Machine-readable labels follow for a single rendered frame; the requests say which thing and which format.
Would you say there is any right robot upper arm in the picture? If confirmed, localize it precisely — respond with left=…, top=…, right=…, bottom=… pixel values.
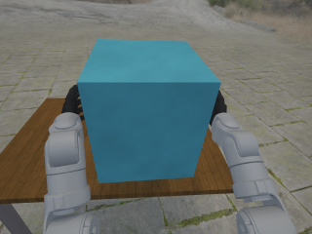
left=236, top=204, right=296, bottom=234

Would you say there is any carton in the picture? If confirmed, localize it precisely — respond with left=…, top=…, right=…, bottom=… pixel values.
left=77, top=39, right=221, bottom=183

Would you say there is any robot right forearm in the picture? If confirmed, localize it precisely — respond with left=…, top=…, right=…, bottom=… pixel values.
left=211, top=112, right=297, bottom=234

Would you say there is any robot left forearm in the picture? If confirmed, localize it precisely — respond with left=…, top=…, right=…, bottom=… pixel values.
left=43, top=112, right=91, bottom=234

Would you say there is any left robot upper arm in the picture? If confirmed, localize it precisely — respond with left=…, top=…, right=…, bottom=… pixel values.
left=45, top=212, right=100, bottom=234

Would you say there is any table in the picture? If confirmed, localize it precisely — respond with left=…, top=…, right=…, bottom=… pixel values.
left=0, top=97, right=234, bottom=234

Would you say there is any robot left hand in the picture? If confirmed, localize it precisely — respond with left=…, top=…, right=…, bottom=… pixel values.
left=61, top=84, right=85, bottom=121

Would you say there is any robot right hand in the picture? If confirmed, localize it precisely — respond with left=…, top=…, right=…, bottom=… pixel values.
left=210, top=90, right=227, bottom=125

